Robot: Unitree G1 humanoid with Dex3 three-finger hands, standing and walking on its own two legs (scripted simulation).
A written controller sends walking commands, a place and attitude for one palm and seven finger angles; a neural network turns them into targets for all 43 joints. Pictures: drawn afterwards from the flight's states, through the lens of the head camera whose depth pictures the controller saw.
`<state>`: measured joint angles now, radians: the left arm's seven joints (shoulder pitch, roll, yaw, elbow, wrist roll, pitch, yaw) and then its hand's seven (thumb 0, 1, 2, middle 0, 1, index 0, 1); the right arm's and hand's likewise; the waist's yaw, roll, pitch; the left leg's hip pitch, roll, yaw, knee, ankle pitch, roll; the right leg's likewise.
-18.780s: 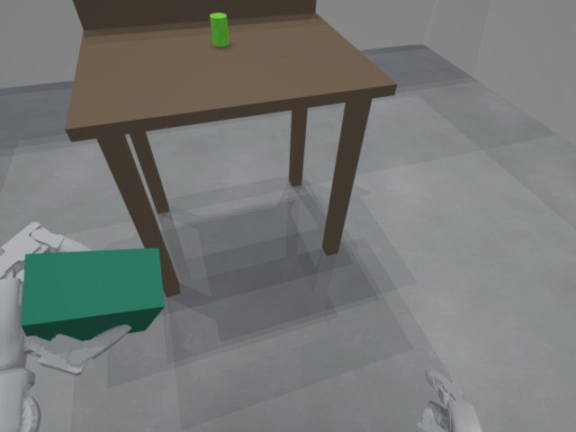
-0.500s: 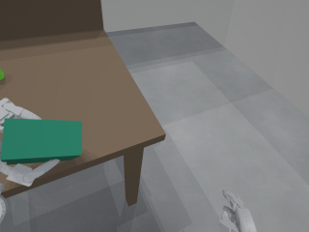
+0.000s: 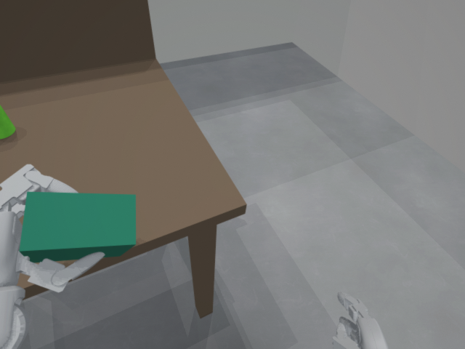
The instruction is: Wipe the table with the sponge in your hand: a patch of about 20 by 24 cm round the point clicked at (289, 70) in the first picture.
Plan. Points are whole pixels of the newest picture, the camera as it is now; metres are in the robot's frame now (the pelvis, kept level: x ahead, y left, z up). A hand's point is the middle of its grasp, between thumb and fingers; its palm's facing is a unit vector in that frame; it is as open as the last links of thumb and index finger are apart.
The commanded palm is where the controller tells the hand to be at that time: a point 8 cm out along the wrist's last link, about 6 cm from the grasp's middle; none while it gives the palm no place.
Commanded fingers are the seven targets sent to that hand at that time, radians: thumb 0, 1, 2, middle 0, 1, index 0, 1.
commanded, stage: look again from close up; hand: left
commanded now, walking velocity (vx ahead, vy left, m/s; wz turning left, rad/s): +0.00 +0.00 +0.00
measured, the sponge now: (96, 229) +0.23 +0.21 +0.14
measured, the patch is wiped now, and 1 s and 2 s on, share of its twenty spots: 0.00 0.00 0.00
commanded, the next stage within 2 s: turn the palm down, sponge in hand in 0.32 s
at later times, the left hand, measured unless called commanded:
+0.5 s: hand (45, 210) +0.23 +0.26 +0.17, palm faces +0.42 -0.76 -0.50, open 10.3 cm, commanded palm +0.15 +0.28 +0.18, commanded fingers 0.00 0.10 1.30 -1.20 -1.60 -1.20 -1.60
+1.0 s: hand (52, 229) +0.21 +0.25 +0.17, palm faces +0.43 -0.58 -0.69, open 10.3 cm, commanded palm +0.17 +0.26 +0.21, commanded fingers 0.00 0.10 1.30 -1.20 -1.60 -1.20 -1.60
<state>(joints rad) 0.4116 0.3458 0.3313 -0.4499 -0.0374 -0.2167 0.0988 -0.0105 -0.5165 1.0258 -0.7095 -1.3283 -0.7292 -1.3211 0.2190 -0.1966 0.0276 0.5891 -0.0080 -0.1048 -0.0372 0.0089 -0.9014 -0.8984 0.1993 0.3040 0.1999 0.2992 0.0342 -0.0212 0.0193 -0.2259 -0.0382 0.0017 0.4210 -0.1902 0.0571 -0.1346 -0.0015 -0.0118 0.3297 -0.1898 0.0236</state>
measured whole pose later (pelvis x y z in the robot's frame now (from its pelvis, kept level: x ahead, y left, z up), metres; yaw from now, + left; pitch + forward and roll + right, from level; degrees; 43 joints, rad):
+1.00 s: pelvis -0.01 -0.05 -0.01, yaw +2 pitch -4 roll +0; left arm 0.24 0.53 0.33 -0.31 0.16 0.16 0.05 -0.01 -0.52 1.03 -0.71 -1.32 -0.73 -1.32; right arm 0.16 -0.29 0.01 0.66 0.00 -0.03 -0.08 0.01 -0.90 -0.90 0.20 0.30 0.20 0.30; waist 0.09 0.09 0.00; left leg -0.22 -0.01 -0.05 0.52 -0.24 -0.01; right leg -0.15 0.05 -0.04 0.50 -0.29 -0.05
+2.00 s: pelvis -0.03 -0.03 +0.00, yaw +0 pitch -6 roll +0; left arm -0.05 0.62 -0.03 -0.41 0.70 0.61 -0.10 -0.01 -0.52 1.03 -0.71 -1.32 -0.73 -1.31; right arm -0.02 -0.27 0.09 0.67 0.04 0.07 -0.08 0.01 -0.90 -0.90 0.20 0.30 0.20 0.30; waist 0.14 0.12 0.01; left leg -0.15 -0.04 0.00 0.41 -0.16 0.03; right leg -0.12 0.01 0.01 0.45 -0.23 -0.02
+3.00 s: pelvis +0.00 -0.04 +0.00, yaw +0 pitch -5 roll +1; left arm -0.09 0.58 -0.03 -0.29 0.79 0.66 -0.06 0.00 -0.52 1.03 -0.71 -1.32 -0.73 -1.31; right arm -0.03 -0.27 0.08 0.68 0.05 0.09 -0.06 0.01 -0.90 -0.90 0.20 0.30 0.20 0.30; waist 0.14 0.13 0.00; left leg -0.12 -0.03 0.00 0.38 -0.18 0.01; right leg -0.09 0.02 0.01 0.43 -0.25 -0.03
